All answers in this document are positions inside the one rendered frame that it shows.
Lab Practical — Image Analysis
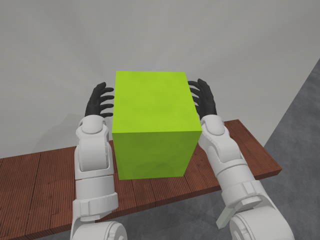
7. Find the table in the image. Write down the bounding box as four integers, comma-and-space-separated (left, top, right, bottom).
0, 119, 282, 240

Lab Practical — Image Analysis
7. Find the right robot upper arm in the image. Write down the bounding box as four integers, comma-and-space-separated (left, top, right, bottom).
229, 205, 294, 240

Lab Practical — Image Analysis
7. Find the left robot upper arm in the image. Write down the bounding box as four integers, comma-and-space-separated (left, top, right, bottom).
72, 221, 128, 240

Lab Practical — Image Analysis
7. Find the robot right forearm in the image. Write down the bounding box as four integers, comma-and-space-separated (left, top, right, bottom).
198, 114, 295, 240

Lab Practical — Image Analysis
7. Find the robot left forearm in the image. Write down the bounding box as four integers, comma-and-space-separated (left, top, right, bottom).
70, 115, 119, 240

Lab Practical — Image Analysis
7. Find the carton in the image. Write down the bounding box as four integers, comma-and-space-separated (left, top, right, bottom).
112, 71, 203, 180

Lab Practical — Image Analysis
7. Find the right robot hand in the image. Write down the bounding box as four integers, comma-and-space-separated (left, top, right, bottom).
188, 78, 217, 121

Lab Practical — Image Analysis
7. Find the left robot hand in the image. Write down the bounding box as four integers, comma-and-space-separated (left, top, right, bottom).
84, 82, 115, 118

